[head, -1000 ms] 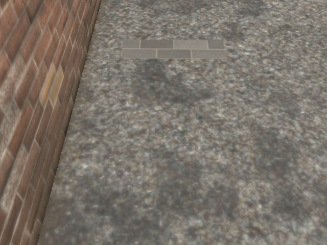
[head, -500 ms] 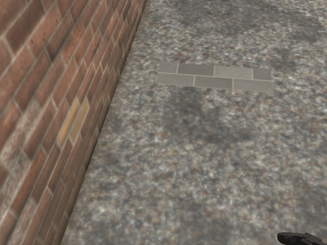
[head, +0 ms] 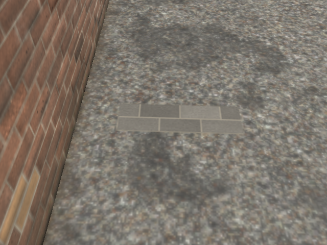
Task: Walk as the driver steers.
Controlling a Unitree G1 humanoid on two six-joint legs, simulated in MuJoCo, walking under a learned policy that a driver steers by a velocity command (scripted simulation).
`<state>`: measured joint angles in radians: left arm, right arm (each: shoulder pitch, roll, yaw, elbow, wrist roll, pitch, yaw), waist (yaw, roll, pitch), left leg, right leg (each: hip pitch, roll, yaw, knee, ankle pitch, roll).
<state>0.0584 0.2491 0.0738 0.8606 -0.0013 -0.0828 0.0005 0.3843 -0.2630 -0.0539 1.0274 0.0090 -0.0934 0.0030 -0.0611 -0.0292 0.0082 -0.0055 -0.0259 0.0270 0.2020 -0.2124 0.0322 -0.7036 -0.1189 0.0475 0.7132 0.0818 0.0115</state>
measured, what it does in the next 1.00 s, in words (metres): walks ahead: right foot, then left foot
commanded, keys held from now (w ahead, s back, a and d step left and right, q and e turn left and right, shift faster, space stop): w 0.52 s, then no key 0.48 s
